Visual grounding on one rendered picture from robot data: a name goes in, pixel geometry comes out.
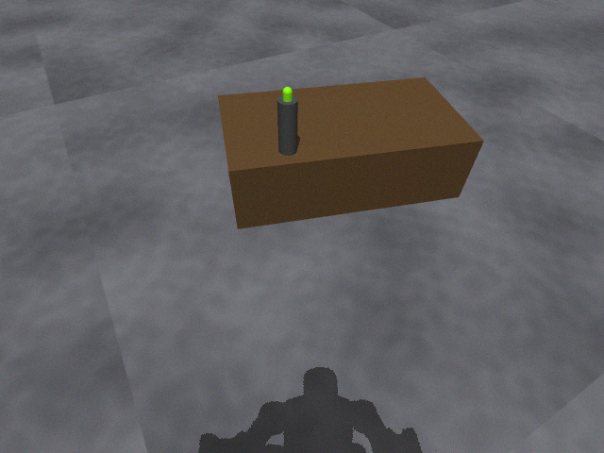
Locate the bottle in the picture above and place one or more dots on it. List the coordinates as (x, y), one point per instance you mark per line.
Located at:
(287, 122)

